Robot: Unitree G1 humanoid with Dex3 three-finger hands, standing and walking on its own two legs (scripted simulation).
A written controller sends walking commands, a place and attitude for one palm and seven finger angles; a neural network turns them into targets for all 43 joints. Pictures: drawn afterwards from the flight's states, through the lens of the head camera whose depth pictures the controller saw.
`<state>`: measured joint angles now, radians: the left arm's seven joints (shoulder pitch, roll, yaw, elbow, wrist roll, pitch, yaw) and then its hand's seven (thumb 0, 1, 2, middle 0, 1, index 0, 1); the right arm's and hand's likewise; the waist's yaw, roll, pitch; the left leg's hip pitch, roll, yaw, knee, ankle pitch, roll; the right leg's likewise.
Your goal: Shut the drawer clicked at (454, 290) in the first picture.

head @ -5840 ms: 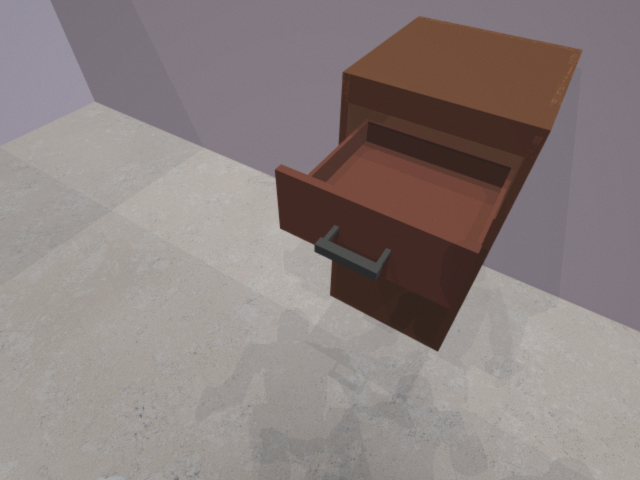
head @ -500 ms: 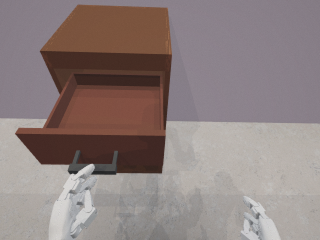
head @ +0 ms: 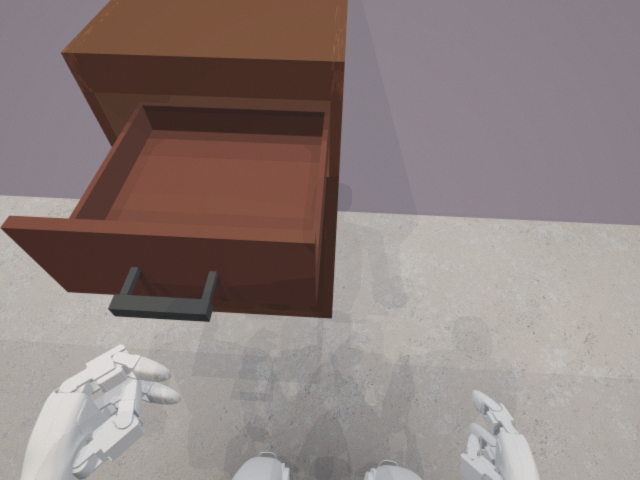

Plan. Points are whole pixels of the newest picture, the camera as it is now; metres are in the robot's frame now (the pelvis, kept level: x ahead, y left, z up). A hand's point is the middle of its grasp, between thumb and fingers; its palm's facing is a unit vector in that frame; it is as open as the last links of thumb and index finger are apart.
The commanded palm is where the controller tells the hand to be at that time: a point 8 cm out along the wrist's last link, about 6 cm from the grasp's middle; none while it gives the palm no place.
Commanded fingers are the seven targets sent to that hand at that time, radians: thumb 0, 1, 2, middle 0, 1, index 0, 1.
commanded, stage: raise the hand and make a fist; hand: left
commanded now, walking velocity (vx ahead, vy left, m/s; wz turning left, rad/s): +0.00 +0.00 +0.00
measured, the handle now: (167, 292) +0.34 +0.23 +0.02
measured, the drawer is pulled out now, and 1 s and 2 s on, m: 0.29 0.29 0.29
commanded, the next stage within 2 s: bring the fist close to the handle in 1.10 s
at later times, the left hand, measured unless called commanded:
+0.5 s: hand (109, 433) +0.16 +0.20 +0.10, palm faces +0.01 -1.00 -0.04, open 3.1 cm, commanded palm +0.11 +0.25 +0.11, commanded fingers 0.00 0.90 0.90 -1.40 -1.60 -1.40 -1.60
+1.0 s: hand (100, 441) +0.15 +0.20 +0.11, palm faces +0.01 -1.00 -0.06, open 3.3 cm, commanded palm +0.10 +0.25 +0.12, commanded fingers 0.00 0.90 0.90 -1.40 -1.60 -1.40 -1.60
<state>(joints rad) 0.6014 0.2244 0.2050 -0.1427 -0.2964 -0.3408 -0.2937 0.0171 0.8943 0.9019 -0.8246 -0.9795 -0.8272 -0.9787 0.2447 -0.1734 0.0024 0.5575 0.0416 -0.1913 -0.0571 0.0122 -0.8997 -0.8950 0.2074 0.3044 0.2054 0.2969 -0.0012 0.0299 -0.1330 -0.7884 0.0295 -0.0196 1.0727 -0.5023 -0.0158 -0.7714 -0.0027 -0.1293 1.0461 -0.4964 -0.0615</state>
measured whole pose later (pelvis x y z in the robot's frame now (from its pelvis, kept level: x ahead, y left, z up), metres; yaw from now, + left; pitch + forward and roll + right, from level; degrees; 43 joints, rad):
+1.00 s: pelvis +0.01 +0.04 +0.01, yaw -1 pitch +9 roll -2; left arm 0.85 0.20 0.05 -0.48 -0.21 -0.29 -0.16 0.02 0.90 0.90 -1.40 -1.60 -1.40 -1.60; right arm 0.26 -0.21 0.00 0.46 0.05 -0.22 -0.02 0.01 -0.90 -0.90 0.20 0.30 0.20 0.30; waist 0.02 0.04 -0.14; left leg -0.67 0.00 0.01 1.02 -0.51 0.04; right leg -0.64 -0.02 -0.10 0.96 -0.47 0.00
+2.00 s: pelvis +0.01 +0.02 -0.01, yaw -1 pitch +16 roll -2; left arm 0.50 0.20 0.11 -0.12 -0.23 -0.41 -0.19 0.02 0.90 0.90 -1.40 -1.60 -1.40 -1.60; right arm 0.22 -0.22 0.00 0.50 0.02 -0.17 -0.03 0.01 -0.90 -0.90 0.20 0.30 0.20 0.30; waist -0.01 0.03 -0.15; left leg -0.89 0.02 -0.01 1.16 -0.55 0.02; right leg -0.87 -0.01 -0.11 1.12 -0.53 -0.04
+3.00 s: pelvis +0.00 +0.03 -0.03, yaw -1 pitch +19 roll -3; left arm 0.31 0.22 0.08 -0.05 -0.21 -0.39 -0.16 0.02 0.89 0.90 -1.40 -1.60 -1.40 -1.60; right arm 0.21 -0.23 0.03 0.48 0.01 -0.11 -0.02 0.01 -0.90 -0.90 0.21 0.30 0.20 0.30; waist -0.02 0.03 -0.17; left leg -1.02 0.01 -0.01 1.26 -0.58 0.03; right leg -0.99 -0.02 -0.11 1.19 -0.55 -0.02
